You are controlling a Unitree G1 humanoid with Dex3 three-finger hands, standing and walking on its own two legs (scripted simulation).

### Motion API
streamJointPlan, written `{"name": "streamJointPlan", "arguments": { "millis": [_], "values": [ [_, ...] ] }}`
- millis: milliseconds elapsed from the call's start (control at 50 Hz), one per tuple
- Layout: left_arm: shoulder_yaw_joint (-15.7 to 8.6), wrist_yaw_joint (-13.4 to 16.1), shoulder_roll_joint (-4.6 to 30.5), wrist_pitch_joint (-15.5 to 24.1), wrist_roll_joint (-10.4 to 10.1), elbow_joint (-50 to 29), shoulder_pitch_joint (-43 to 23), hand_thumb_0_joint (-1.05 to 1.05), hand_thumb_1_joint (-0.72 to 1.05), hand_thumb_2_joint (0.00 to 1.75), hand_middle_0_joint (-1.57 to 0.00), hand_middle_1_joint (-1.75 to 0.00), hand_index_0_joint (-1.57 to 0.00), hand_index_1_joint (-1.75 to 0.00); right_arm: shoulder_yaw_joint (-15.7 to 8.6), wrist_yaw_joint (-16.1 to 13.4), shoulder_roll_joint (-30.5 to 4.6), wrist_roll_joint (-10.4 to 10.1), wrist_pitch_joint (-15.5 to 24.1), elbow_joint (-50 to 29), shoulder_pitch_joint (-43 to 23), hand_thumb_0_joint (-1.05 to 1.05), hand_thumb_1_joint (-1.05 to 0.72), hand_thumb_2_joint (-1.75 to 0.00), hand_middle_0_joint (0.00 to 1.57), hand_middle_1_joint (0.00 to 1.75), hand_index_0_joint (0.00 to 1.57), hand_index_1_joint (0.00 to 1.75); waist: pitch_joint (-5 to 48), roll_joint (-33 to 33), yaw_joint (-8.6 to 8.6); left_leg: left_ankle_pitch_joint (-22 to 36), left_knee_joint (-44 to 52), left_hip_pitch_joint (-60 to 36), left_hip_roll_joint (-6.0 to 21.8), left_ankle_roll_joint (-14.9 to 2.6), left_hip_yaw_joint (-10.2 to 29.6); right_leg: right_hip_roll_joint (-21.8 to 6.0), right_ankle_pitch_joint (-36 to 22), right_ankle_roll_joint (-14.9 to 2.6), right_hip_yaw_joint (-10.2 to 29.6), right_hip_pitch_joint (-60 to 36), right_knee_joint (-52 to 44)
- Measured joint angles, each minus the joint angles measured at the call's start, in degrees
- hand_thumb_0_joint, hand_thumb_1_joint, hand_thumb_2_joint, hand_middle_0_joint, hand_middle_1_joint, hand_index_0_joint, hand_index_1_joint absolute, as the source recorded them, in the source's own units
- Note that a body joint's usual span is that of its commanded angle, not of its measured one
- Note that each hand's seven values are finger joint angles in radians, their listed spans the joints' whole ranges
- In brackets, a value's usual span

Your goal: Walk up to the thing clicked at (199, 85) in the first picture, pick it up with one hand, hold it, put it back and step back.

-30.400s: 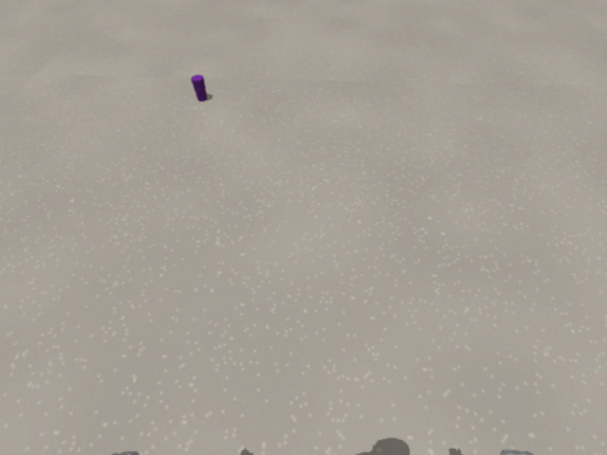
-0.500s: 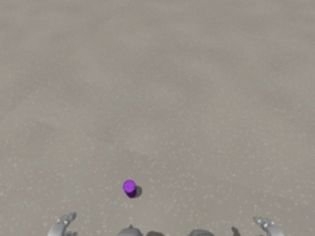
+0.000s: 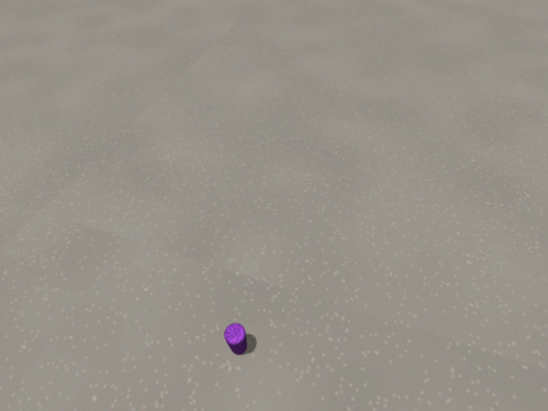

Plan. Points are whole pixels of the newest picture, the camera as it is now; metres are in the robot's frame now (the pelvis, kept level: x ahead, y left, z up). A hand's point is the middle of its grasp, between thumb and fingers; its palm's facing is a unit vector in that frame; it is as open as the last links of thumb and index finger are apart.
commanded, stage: stand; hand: left
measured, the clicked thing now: (237, 340) +0.43 +0.18 -0.71
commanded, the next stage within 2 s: step back in 1.34 s
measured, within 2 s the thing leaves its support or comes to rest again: neither
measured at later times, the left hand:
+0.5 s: hand out of the picture +0.06 +0.24 -0.16, palm faces -0.01 -0.94 -0.35, open 7.4 cm
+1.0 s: hand out of the picture +0.09 +0.24 -0.15, palm faces -0.01 -0.94 -0.35, open 7.4 cm
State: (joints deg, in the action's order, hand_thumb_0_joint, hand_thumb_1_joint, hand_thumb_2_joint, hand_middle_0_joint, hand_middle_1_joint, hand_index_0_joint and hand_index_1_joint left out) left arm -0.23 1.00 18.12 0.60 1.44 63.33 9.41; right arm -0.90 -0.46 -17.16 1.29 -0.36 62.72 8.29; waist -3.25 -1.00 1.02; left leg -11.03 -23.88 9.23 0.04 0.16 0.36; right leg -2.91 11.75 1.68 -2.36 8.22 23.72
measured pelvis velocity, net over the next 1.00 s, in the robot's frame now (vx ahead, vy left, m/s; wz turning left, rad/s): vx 0.02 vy -0.01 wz -0.01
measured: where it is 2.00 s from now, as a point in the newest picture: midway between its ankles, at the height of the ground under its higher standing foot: outside the picture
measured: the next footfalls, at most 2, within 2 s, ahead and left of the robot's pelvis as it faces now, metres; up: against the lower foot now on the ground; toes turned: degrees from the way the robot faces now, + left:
none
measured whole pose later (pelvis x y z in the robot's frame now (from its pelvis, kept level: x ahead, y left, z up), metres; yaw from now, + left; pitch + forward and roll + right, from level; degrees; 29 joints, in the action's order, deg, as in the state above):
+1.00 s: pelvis +0.02 -0.01 +0.01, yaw -1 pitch -2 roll +0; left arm -0.9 0.3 18.8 0.8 0.8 67.0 6.0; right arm -0.4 -0.4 -19.0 0.7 0.2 66.0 6.6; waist -3.0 -0.8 0.4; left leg -9.7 -18.6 6.5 1.1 1.0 -0.1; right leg -1.8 10.3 1.0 -2.0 5.8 18.5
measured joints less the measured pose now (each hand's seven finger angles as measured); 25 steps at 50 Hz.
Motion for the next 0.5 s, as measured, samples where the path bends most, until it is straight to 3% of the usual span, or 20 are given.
{"name": "streamJointPlan", "arguments": {
  "millis": [500],
  "values": [
    [-0.3,-0.4,0.5,0.2,-0.3,3.9,-1.9,0.01,0.9,0.89,-0.2,-0.3,-0.21,-0.3,0.2,0.2,-1.6,-0.4,-0.1,3.4,-0.2,0.0,-0.9,-0.9,0.2,0.3,0.2,0.3,-0.1,0.0,-0.51,1.4,3.1,-1.0,1.0,0.77,0.1,1.1,-1.6,-0.71,-0.1,-1.0,-3.5]
  ]
}}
